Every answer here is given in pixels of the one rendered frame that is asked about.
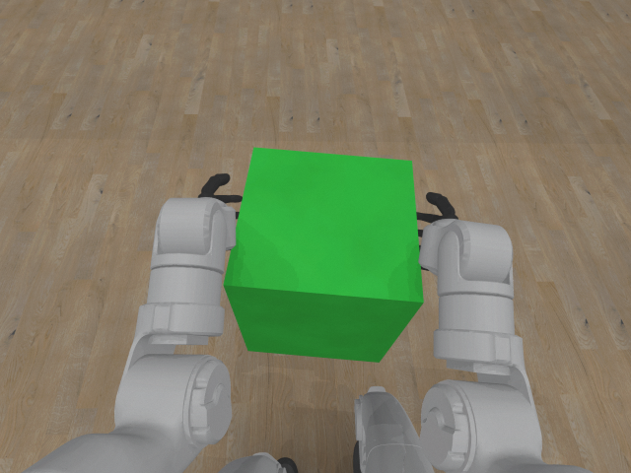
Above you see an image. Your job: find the robot shin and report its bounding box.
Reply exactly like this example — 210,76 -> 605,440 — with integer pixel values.
359,386 -> 386,473
254,452 -> 279,464

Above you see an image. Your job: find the right robot shin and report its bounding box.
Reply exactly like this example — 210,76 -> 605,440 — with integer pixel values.
359,386 -> 386,473

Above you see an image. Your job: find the robot right upper arm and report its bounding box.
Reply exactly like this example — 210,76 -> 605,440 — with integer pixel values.
419,379 -> 594,473

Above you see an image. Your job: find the left robot forearm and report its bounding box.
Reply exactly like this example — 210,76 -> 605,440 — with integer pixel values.
114,197 -> 236,422

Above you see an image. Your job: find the robot right hand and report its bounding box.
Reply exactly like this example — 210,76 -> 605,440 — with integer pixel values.
416,192 -> 458,271

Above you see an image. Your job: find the robot left upper arm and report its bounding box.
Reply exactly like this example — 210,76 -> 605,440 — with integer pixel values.
22,354 -> 232,473

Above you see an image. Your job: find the robot left hand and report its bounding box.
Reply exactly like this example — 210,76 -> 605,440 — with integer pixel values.
198,173 -> 243,219

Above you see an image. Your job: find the carton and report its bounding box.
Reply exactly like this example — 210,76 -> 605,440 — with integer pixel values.
224,147 -> 424,363

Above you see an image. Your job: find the right robot forearm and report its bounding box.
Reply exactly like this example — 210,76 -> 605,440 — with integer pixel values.
418,219 -> 542,451

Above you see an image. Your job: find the left robot shin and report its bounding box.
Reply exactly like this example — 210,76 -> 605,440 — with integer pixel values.
254,452 -> 279,464

